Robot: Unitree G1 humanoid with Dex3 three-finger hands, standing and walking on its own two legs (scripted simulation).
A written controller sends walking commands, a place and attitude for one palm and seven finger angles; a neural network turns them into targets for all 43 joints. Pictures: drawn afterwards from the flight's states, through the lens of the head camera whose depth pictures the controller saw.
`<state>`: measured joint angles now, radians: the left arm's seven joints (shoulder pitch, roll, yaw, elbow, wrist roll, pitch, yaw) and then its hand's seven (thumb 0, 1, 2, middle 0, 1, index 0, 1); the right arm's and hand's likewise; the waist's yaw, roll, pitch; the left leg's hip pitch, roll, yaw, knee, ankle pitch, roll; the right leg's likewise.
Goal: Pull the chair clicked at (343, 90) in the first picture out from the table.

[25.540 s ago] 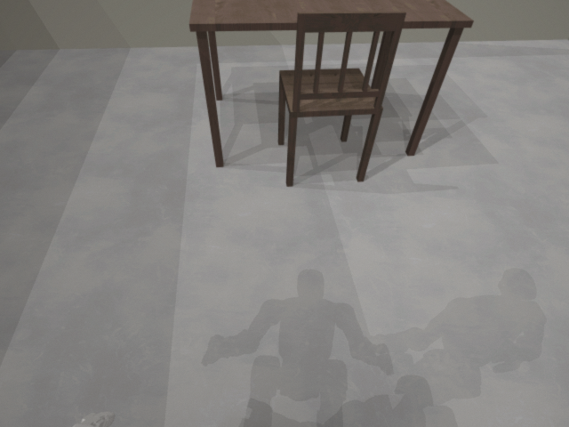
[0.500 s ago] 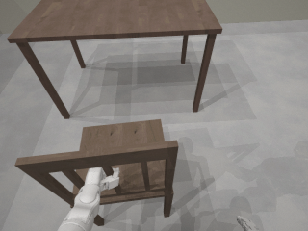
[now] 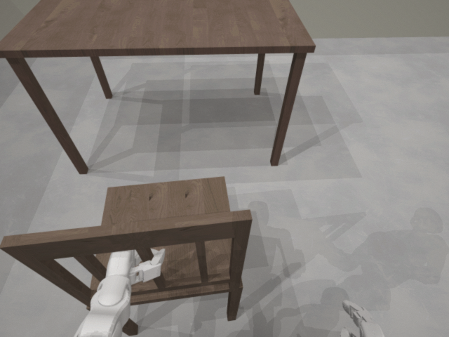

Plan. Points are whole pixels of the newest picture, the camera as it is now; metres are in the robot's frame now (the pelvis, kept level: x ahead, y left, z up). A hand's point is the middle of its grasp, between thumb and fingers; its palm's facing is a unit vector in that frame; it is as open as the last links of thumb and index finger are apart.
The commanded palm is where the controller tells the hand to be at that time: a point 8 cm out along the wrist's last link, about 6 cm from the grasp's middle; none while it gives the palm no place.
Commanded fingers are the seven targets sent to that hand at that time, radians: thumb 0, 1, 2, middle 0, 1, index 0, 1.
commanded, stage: open the thumb and straighten the fingers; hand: left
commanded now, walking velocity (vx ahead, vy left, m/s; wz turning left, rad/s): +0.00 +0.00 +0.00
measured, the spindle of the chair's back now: (152, 267) +0.28 +0.16 -0.12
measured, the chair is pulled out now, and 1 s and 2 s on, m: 0.62 0.62 0.62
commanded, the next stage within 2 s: draw the fingers out of the gap in 0.58 s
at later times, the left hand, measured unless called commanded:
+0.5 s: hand (146, 263) +0.27 +0.16 -0.06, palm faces +0.03 -0.98 -0.19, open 16.5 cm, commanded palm +0.25 +0.21 -0.03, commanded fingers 0.00 -0.55 0.20 0.00 0.00 0.00 0.00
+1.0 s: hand (133, 298) +0.21 +0.17 -0.06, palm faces +0.05 -0.98 -0.18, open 17.5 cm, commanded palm +0.18 +0.22 -0.03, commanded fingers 0.00 -0.55 0.20 0.00 0.00 0.00 0.00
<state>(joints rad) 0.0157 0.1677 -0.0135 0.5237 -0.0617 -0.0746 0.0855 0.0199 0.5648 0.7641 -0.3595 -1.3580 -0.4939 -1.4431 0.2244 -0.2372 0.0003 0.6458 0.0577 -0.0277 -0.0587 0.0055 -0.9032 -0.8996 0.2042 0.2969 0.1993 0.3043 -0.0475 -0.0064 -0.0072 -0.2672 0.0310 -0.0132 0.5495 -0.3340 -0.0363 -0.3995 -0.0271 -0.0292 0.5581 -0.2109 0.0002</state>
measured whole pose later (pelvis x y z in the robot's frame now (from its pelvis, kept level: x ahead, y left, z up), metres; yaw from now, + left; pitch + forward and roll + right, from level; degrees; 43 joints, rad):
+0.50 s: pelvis +0.02 +0.01 -0.03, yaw +1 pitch +10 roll +0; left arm 0.13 0.17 -0.01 0.24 -0.05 0.11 0.05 -0.01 -0.52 0.21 -0.14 -0.40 -0.14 -0.40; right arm 0.23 -0.24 0.01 0.57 0.03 -0.10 -0.07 0.01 -0.90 -0.90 0.20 0.30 0.20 0.30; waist -0.03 0.04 -0.09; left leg -0.49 0.01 -0.03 0.79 -0.47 -0.02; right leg -0.61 -0.05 -0.04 0.79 -0.34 0.01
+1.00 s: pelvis +0.02 +0.02 -0.04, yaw +2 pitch +11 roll -1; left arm 0.48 0.19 -0.06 -0.11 -0.04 0.16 0.06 -0.01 -0.54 0.20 -0.01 0.00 0.00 0.00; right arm 0.25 -0.24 0.00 0.51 0.03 -0.12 -0.08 0.01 -0.90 -0.90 0.20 0.30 0.20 0.30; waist -0.03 0.04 -0.13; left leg -0.55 0.01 -0.05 0.90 -0.53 -0.01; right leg -0.65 -0.06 -0.06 0.86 -0.39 0.03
